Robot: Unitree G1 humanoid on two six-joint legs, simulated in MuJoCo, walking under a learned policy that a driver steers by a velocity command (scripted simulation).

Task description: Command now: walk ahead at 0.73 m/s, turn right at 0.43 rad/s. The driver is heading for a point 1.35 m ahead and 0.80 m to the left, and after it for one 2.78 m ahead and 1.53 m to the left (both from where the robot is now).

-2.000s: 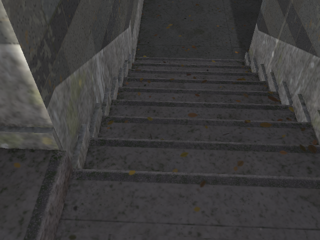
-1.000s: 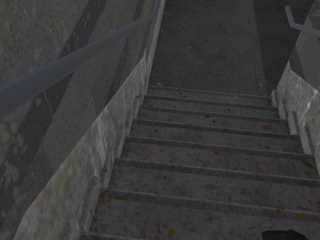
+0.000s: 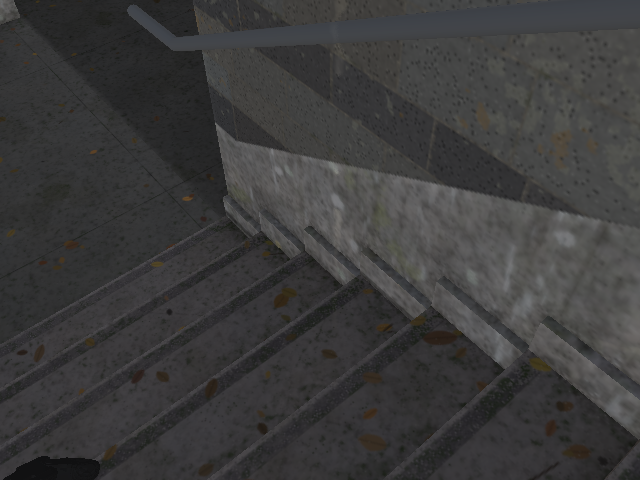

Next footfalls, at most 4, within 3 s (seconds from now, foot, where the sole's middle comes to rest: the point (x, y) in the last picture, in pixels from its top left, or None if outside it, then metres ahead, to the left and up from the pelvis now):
0.10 right None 0.20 -0.06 -0.85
0.56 left None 0.46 0.26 -1.00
1.08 right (284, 468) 0.61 0.11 -1.00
1.48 left None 0.43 0.27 -1.00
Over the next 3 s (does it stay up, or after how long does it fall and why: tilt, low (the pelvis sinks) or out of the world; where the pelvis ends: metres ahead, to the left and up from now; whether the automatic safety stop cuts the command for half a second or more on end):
stays up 0.57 0.16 -0.23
